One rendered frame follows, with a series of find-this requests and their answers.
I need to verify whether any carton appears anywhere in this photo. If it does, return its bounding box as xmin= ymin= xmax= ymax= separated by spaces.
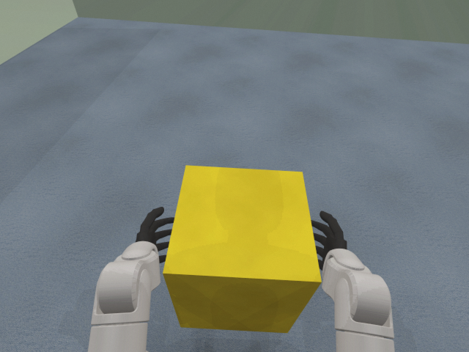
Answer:
xmin=163 ymin=165 xmax=322 ymax=333

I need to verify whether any robot left hand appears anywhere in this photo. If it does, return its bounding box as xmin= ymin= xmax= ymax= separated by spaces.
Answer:
xmin=136 ymin=207 xmax=174 ymax=263

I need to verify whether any robot right hand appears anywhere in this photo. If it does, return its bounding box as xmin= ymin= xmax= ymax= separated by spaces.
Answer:
xmin=311 ymin=211 xmax=347 ymax=270

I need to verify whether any left robot forearm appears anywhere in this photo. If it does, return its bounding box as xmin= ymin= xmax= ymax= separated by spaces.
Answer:
xmin=88 ymin=241 xmax=160 ymax=352

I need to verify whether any right robot forearm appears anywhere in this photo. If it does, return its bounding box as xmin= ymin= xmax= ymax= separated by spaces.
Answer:
xmin=322 ymin=249 xmax=395 ymax=352

